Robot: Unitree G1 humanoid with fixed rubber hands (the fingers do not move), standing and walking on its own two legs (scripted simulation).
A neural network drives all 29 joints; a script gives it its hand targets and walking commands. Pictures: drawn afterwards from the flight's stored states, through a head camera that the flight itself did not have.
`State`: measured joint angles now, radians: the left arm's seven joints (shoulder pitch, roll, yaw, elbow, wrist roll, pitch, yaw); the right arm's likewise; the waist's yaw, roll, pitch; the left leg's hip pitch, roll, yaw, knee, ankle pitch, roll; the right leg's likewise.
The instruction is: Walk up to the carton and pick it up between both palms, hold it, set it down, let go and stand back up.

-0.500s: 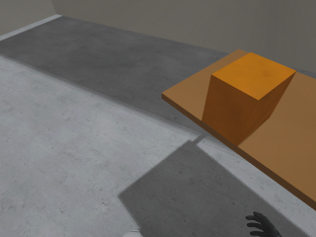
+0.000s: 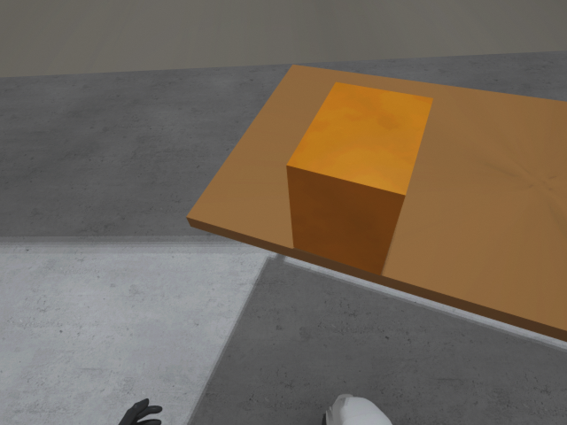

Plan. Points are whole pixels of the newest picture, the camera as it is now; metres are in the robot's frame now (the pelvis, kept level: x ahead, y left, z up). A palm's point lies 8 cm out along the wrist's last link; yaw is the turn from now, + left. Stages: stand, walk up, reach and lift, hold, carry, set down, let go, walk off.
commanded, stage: walk up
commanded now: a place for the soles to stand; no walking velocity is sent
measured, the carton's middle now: (357, 178) +0.51 -0.18 +0.00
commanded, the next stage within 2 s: none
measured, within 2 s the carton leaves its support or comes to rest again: neither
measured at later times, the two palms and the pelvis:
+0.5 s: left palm (58, 382) +0.25 +0.36 -0.10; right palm (397, 346) +0.23 -0.19 -0.11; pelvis +0.17 +0.08 -0.01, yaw -13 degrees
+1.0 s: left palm (106, 292) +0.40 +0.31 -0.09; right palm out of the picture +0.10 -0.15 -0.11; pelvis +0.19 +0.12 +0.00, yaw -29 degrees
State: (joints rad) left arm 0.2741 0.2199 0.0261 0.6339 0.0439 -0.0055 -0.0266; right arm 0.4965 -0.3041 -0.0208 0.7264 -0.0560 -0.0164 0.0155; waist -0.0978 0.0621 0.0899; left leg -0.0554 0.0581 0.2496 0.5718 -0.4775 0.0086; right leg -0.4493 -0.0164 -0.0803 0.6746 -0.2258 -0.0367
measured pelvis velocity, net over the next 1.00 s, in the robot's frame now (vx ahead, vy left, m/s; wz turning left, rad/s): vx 0.19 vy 0.12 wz -0.51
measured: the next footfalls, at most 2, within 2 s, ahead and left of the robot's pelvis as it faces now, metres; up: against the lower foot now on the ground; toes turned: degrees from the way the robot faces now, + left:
right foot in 0.02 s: +0.14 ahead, -0.10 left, +0.00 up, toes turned -4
left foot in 0.48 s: +0.34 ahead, +0.19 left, +0.00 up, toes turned -28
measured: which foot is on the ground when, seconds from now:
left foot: down 0.00-0.02, up 0.04-0.46, down 0.48-1.00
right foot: up 0.00-0.00, down 0.02-0.48, up 0.50-0.96, down 0.98-1.00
